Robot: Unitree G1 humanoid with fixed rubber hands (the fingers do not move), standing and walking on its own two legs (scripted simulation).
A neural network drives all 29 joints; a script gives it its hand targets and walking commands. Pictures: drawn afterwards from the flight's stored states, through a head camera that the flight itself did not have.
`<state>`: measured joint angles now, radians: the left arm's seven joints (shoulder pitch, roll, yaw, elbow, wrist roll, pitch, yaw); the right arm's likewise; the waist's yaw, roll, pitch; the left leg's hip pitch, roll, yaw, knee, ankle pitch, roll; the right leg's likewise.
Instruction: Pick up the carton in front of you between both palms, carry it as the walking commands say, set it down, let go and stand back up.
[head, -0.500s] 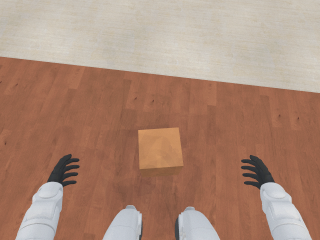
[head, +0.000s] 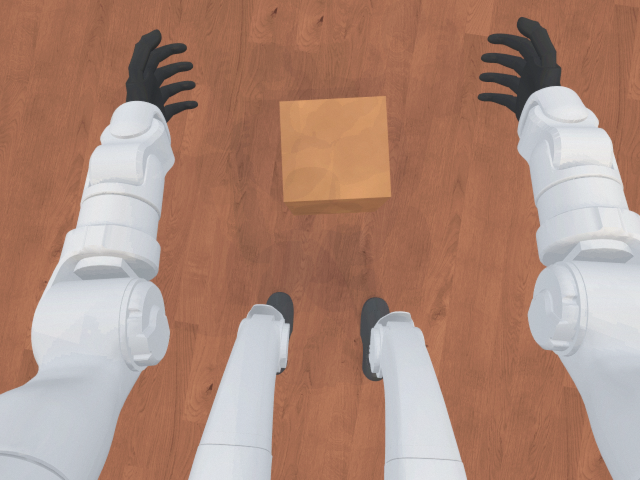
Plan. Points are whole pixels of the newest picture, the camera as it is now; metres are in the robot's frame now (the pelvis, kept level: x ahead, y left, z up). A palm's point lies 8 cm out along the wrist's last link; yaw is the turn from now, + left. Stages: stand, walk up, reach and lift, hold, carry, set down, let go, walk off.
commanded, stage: reach and lift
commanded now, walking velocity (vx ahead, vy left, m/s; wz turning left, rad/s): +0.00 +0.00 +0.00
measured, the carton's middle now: (333, 164) +0.54 +0.01 -0.54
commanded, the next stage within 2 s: none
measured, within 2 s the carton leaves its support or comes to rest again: leaves its support in 1.94 s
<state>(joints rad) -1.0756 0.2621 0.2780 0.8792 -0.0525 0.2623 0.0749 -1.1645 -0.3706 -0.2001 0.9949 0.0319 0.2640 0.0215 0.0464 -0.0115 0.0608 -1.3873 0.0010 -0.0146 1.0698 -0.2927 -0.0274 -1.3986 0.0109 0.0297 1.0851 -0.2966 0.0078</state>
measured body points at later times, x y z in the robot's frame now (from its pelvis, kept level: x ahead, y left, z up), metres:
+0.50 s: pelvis +0.04 +0.00 -0.08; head +0.38 +0.00 +0.21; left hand +0.54 +0.21 -0.24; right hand +0.58 -0.17 -0.24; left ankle +0.09 +0.13 -0.63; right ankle +0.09 -0.12 -0.63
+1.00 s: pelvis -0.02 +0.00 -0.27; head +0.36 +0.00 -0.04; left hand +0.54 +0.20 -0.45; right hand +0.57 -0.17 -0.45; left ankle +0.09 +0.13 -0.63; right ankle +0.09 -0.12 -0.63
